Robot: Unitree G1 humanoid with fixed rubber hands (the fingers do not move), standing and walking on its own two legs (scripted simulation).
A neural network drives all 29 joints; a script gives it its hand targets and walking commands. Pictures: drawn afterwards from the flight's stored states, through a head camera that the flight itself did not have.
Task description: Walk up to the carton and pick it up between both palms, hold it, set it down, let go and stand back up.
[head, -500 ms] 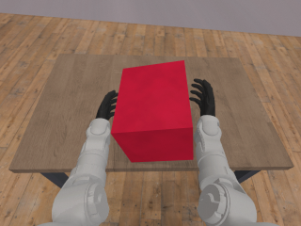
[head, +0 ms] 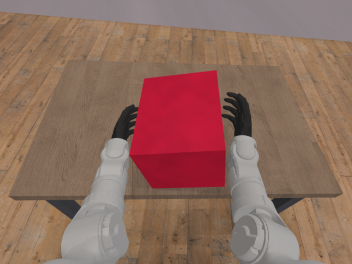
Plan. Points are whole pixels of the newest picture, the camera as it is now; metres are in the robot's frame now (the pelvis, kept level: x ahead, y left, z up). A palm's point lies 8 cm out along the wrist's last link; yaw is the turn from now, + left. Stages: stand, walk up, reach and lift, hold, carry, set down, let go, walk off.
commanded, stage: set down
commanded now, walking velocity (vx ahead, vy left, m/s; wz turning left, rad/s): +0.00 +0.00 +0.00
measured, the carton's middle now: (183, 131) +0.43 -0.03 +0.01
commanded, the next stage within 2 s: none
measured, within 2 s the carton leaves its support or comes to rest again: rests again in 0.60 s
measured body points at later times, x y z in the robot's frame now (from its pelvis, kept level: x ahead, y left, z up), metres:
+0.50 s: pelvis +0.00 +0.00 +0.00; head +0.05 +0.02 +0.45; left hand +0.41 +0.12 +0.03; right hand +0.39 -0.16 +0.08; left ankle -0.04 +0.14 -0.75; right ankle -0.01 -0.13 -0.75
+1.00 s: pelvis -0.02 +0.01 -0.02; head +0.05 +0.01 +0.43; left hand +0.43 +0.15 +0.02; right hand +0.39 -0.18 +0.02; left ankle -0.04 +0.14 -0.75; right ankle -0.01 -0.13 -0.75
